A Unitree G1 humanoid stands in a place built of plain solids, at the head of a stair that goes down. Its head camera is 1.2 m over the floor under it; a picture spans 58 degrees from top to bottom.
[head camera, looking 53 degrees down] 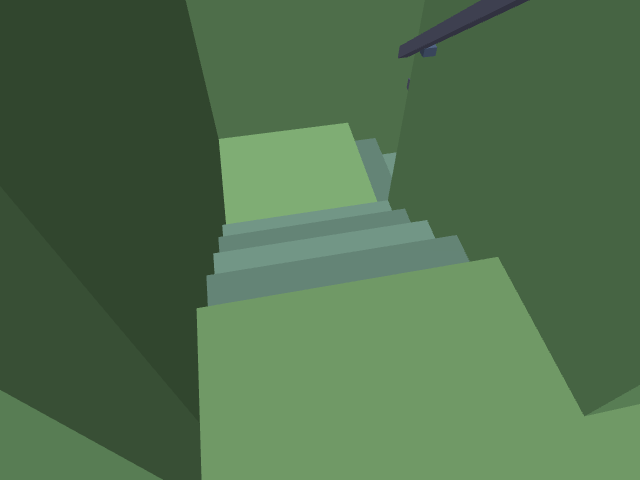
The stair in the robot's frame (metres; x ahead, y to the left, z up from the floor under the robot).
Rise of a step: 0.19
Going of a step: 0.24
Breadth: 1.00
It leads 11 degrees to the left of straight ahead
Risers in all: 5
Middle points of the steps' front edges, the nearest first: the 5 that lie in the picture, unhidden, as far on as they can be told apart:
0.74 -0.11 0.00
0.97 -0.06 -0.19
1.21 -0.02 -0.38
1.45 0.03 -0.57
1.68 0.08 -0.75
